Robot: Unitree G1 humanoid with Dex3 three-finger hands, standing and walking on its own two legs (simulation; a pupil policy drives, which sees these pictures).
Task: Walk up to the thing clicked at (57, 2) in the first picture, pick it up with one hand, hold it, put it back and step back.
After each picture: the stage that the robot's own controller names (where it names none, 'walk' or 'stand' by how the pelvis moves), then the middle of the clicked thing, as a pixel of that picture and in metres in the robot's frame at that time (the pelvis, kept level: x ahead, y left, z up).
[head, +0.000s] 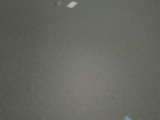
stand; (58, 0) +2.35 +0.29 -0.72
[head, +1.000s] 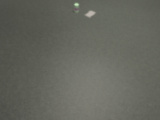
walk; (76, 8) +2.22 +0.05 -0.70
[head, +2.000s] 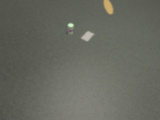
walk; (70, 29) +1.58 +0.02 -0.71
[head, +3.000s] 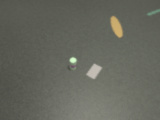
walk; (72, 63) +1.03 +0.03 -0.71
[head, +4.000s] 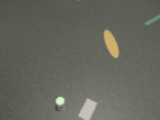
walk; (60, 103) +0.59 +0.15 -0.70
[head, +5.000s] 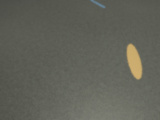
stand; out of the picture +0.39 +0.16 -0.70
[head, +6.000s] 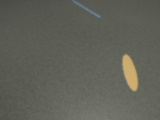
stand; out of the picture +0.33 +0.13 -0.72
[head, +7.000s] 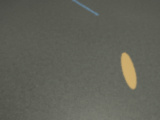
stand; out of the picture +0.32 +0.13 -0.72
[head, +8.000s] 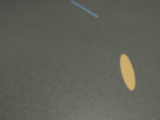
stand; out of the picture +0.33 +0.15 -0.73
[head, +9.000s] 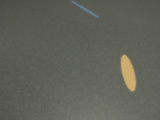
stand; out of the picture +0.32 +0.15 -0.73
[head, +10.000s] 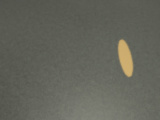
go down; out of the picture +0.34 +0.15 -0.71
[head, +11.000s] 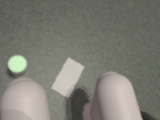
go down; (18, 67) +0.40 +0.20 -0.28
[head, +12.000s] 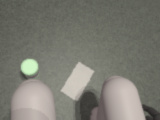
close in; (31, 69) +0.40 +0.19 -0.29
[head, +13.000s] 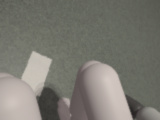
close in; out of the picture +0.39 +0.22 -0.22
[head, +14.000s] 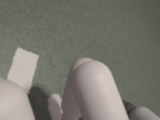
close; out of the picture +0.39 +0.24 -0.22
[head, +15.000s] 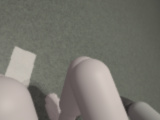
lift; out of the picture +0.38 +0.23 -0.22
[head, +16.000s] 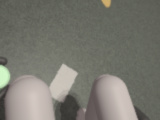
lift; out of the picture +0.31 +0.26 -0.12
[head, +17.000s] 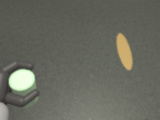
lift; (25, 89) +0.32 +0.18 +0.04
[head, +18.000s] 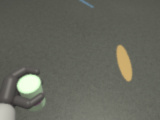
hold; (32, 93) +0.31 +0.17 +0.02
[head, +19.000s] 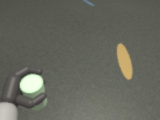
hold; (34, 93) +0.32 +0.16 +0.01
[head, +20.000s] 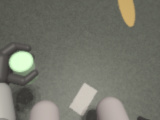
crouch; (25, 69) +0.39 +0.18 -0.06
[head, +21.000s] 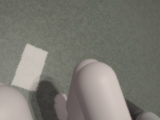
lower; out of the picture +0.41 +0.26 -0.21
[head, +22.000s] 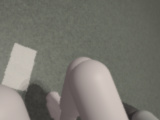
lower; out of the picture +0.42 +0.26 -0.21
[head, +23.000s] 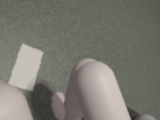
lower; out of the picture +0.41 +0.26 -0.21
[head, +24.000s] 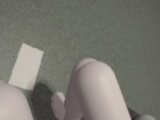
lower; out of the picture +0.41 +0.26 -0.21
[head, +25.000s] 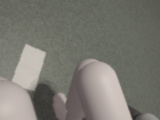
loosen; out of the picture +0.40 +0.24 -0.21
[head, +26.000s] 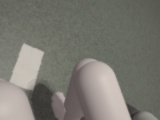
withdraw; out of the picture +0.38 +0.24 -0.23
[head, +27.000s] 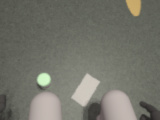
walk; (45, 81) +0.41 +0.18 -0.42
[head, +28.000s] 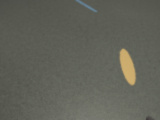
stand; out of the picture +0.34 +0.15 -0.66
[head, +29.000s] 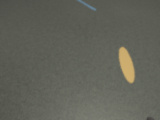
stand; out of the picture +0.34 +0.16 -0.66
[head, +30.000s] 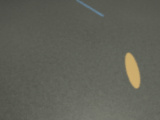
stand; out of the picture +0.36 +0.14 -0.71
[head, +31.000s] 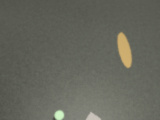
walk; (59, 117) +0.40 +0.11 -0.70
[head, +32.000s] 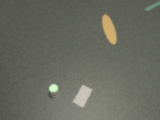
walk; (54, 91) +0.59 +0.18 -0.69
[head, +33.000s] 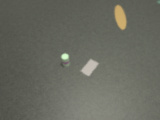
walk; (65, 60) +0.94 +0.16 -0.69
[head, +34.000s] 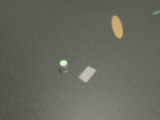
stand; (63, 66) +0.96 +0.17 -0.71
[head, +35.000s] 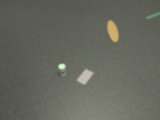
stand; (62, 70) +1.00 +0.17 -0.72
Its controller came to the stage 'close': yes
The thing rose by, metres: 0.73
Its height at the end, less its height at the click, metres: +0.00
